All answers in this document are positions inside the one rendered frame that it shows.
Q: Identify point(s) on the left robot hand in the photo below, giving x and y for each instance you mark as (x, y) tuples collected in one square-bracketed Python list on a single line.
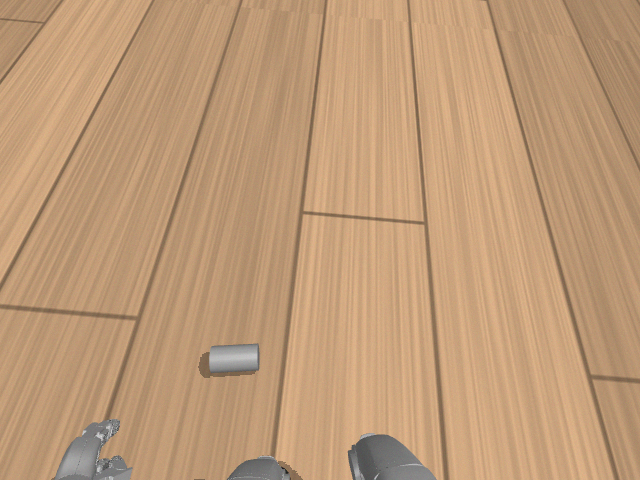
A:
[(81, 457)]

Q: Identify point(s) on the can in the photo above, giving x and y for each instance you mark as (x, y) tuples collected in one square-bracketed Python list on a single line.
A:
[(234, 358)]

